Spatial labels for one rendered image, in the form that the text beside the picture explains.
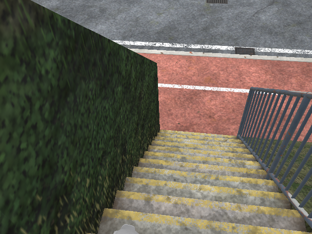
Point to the stairs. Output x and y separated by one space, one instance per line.
198 183

